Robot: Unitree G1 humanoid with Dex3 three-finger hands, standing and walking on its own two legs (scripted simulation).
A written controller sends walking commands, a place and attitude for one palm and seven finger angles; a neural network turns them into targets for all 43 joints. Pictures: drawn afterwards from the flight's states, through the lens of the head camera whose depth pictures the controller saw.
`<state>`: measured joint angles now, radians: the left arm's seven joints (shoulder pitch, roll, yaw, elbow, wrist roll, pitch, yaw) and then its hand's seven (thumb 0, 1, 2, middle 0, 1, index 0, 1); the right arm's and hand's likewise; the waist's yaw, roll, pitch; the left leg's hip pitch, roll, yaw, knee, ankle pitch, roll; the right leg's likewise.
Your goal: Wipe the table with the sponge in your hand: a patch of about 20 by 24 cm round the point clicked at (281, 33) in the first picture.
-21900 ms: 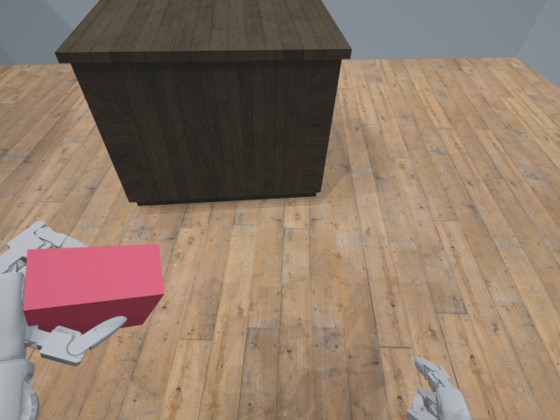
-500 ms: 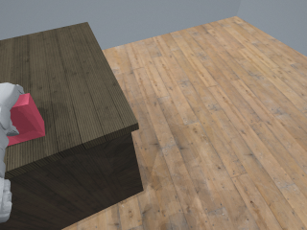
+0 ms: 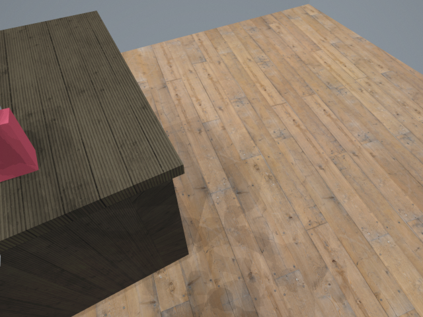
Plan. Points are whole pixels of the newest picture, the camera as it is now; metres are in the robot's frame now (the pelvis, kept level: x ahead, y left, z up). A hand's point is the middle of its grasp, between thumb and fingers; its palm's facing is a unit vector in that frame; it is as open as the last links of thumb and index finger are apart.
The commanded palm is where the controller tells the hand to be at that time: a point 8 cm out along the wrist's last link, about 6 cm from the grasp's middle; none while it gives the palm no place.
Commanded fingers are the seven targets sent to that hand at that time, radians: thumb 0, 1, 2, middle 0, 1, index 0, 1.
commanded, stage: wipe forward along the first lane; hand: left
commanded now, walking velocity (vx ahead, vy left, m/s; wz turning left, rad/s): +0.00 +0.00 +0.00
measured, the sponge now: out of the picture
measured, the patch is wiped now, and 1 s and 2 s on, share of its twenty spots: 0.05 0.15 0.25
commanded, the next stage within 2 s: slide across to the middle lane in 0.44 s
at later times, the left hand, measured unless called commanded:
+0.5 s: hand out of the picture +0.45 +0.45 +0.12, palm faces -0.22 +0.04 -0.97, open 10.0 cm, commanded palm +0.46 +0.43 +0.16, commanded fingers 0.00 0.10 1.30 -1.20 -1.60 -1.20 -1.60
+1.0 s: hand (5, 104) +0.47 +0.41 +0.13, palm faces -0.15 +0.04 -0.99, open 10.0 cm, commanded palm +0.47 +0.39 +0.18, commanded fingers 0.00 0.10 1.30 -1.20 -1.60 -1.20 -1.60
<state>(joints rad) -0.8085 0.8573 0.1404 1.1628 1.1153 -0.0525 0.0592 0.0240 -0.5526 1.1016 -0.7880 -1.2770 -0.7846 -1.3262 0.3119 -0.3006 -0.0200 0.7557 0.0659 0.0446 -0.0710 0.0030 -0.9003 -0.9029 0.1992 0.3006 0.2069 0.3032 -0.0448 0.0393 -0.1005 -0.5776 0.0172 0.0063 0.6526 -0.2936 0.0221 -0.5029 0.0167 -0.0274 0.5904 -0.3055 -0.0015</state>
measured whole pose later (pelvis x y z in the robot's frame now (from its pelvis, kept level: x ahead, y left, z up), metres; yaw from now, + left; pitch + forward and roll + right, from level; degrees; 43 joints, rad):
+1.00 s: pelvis +0.04 +0.01 +0.00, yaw +0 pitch +15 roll -3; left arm -0.91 0.84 0.06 1.08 1.09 0.02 -0.03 -0.01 -0.53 1.10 -0.76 -1.31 -0.76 -1.36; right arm 0.31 -0.29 -0.01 0.73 0.06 0.11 -0.05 0.00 -0.90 -0.90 0.20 0.30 0.21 0.30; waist -0.07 0.04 -0.11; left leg -0.58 0.01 0.00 0.66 -0.34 0.04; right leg -0.48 0.01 -0.03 0.54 -0.33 0.01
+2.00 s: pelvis +0.04 +0.00 +0.01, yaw +0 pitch +10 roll -1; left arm -0.65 0.65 0.00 0.82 1.02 0.22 0.06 -0.01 -0.48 1.05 -0.73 -1.33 -0.72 -1.37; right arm 0.23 -0.30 -0.02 0.71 0.07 0.10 -0.02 0.00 -0.90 -0.90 0.20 0.30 0.21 0.30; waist -0.02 0.05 -0.12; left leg -0.42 0.00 0.02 0.56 -0.32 0.03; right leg -0.35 0.00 -0.01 0.50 -0.33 0.01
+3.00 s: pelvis +0.04 -0.01 +0.01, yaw +1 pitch +3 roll +0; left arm -0.22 0.50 -0.09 0.22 0.97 0.46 0.03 0.01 -0.46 1.04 -0.71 -1.34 -0.71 -1.38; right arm 0.09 -0.29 0.02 0.68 0.07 0.09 -0.04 0.01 -0.90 -0.90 0.20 0.30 0.20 0.30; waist 0.06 0.09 -0.08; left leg -0.25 -0.01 0.01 0.50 -0.30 0.01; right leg -0.20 0.00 -0.02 0.49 -0.34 -0.01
